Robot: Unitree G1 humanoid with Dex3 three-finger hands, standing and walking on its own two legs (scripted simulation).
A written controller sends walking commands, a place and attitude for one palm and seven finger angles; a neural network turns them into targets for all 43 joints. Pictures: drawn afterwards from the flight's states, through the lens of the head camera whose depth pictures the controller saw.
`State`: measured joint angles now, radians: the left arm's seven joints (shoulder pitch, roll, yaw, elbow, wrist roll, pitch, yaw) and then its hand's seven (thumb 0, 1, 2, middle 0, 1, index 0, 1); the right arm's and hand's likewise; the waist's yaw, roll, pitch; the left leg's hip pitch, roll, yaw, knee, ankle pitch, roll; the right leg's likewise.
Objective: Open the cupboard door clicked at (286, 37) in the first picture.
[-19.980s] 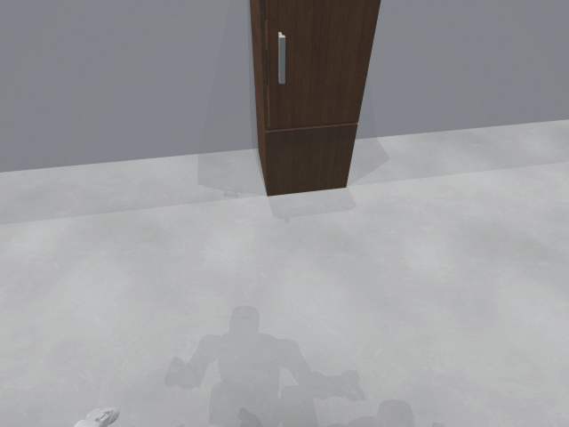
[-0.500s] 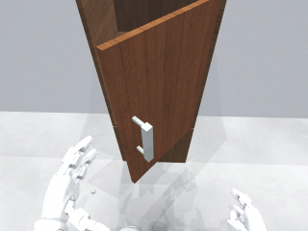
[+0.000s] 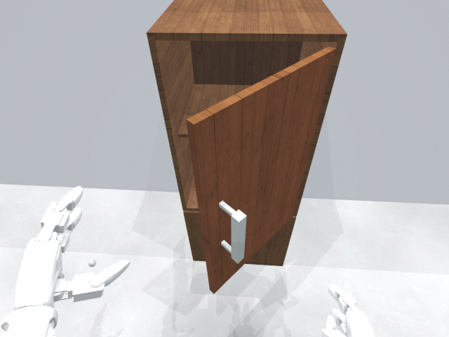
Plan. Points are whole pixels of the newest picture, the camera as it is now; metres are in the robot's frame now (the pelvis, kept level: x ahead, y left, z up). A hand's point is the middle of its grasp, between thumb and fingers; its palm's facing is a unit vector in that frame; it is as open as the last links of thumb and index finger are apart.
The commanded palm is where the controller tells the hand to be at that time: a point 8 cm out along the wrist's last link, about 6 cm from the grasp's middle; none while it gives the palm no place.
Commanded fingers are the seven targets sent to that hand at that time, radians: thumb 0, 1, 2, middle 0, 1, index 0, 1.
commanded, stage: draw the hand back to the body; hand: left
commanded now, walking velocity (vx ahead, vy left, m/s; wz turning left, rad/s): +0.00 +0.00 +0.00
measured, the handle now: (231, 232) +0.34 +0.03 -0.03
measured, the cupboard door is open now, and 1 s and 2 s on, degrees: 48 48 48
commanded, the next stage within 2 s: step back with the hand held close in 0.66 s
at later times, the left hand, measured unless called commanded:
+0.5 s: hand (58, 234) +0.20 +0.25 +0.17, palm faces +0.45 -0.81 -0.38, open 7.7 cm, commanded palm +0.15 +0.28 +0.19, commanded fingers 0.00 0.90 0.90 -0.20 -0.30 -0.20 -0.30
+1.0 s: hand (69, 232) +0.20 +0.23 +0.17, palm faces +0.37 -0.80 -0.48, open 7.4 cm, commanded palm +0.14 +0.28 +0.19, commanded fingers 0.00 0.90 0.90 -0.20 -0.30 -0.20 -0.30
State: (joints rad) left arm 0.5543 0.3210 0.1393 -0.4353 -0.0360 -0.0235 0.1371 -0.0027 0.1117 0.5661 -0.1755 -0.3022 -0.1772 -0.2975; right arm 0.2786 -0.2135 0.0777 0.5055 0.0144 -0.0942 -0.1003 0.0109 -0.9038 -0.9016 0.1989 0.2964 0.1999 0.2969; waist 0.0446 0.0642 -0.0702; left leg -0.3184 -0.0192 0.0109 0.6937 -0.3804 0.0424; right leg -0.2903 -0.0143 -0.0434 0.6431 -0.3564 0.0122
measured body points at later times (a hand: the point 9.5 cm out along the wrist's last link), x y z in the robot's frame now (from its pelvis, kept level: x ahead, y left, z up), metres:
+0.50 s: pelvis +0.01 -0.01 +0.02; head -0.01 -0.03 +0.47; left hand +0.17 +0.29 +0.19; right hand +0.19 -0.24 -0.06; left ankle -0.01 +0.09 -0.72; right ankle -0.01 -0.13 -0.72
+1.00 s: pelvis -0.01 -0.02 +0.02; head +0.01 -0.04 +0.47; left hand +0.18 +0.27 +0.20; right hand +0.18 -0.26 -0.06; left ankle -0.01 +0.09 -0.72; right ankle -0.01 -0.13 -0.72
